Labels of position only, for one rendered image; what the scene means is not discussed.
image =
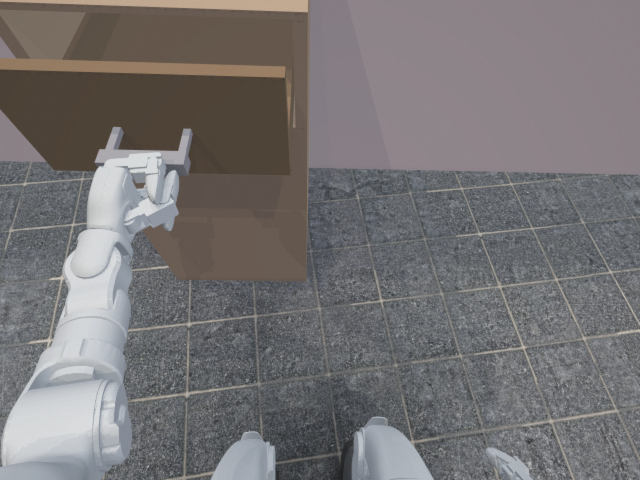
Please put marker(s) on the robot left thigh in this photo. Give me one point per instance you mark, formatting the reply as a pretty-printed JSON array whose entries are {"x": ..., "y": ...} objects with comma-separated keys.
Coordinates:
[{"x": 250, "y": 459}]

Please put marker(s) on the handle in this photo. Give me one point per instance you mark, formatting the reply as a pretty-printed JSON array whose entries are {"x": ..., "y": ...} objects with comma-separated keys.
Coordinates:
[{"x": 174, "y": 160}]

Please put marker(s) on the right robot shin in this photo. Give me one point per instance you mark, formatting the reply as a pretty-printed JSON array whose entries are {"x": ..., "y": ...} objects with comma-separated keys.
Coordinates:
[{"x": 372, "y": 421}]

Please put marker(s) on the robot right hand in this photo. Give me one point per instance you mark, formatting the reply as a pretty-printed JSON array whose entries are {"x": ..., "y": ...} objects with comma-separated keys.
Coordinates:
[{"x": 512, "y": 468}]

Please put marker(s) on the drawer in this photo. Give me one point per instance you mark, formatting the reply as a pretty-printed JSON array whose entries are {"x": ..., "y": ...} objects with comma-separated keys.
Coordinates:
[{"x": 230, "y": 80}]

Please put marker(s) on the robot left upper arm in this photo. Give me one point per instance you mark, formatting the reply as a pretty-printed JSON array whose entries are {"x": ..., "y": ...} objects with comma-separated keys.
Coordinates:
[{"x": 68, "y": 432}]

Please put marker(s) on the left robot forearm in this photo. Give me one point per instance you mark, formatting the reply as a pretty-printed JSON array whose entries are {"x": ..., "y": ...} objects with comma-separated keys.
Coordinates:
[{"x": 89, "y": 339}]

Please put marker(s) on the robot left hand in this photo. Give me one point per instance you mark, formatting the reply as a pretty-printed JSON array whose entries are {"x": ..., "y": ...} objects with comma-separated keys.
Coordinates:
[{"x": 112, "y": 195}]

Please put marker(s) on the cabinet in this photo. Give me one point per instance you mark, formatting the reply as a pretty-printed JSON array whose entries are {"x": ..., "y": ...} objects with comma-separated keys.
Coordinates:
[{"x": 238, "y": 227}]

